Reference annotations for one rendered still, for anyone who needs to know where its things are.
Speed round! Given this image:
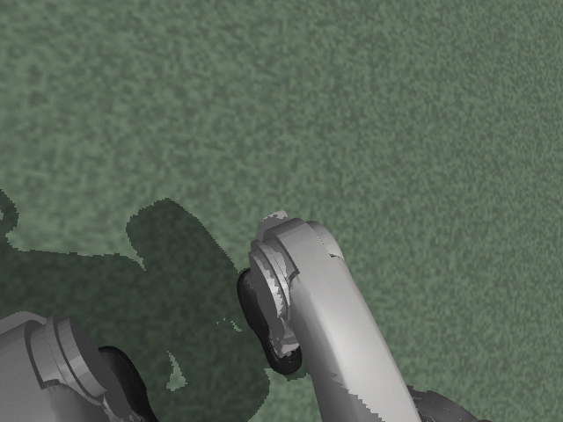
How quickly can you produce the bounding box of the right robot foot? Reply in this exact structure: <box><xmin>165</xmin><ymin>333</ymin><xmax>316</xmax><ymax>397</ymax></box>
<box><xmin>237</xmin><ymin>268</ymin><xmax>302</xmax><ymax>375</ymax></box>

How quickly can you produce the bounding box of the left robot foot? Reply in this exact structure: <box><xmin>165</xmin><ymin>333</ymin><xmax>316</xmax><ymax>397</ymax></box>
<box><xmin>98</xmin><ymin>346</ymin><xmax>158</xmax><ymax>422</ymax></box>

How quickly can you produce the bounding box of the right robot hand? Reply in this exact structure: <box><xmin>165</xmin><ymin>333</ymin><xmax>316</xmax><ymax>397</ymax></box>
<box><xmin>406</xmin><ymin>385</ymin><xmax>479</xmax><ymax>422</ymax></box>

